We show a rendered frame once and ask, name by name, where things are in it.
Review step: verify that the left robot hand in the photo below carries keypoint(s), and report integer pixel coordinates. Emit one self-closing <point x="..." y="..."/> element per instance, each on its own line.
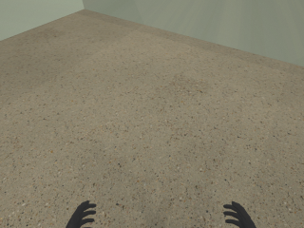
<point x="76" y="220"/>

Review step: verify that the right robot hand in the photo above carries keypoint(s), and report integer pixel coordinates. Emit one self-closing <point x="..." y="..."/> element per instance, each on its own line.
<point x="244" y="220"/>

